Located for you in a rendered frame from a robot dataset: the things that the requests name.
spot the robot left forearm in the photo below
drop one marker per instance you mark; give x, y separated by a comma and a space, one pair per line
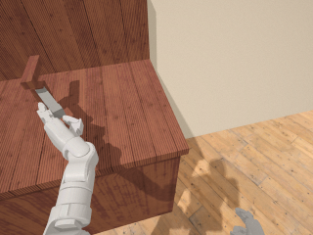
72, 210

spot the right robot hand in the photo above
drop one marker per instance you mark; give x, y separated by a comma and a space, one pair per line
253, 227

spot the left robot hand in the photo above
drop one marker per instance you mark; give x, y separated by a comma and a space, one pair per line
56, 130

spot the tap lever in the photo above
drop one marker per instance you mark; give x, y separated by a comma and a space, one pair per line
50, 102

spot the counter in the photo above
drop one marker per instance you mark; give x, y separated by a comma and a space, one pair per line
93, 57

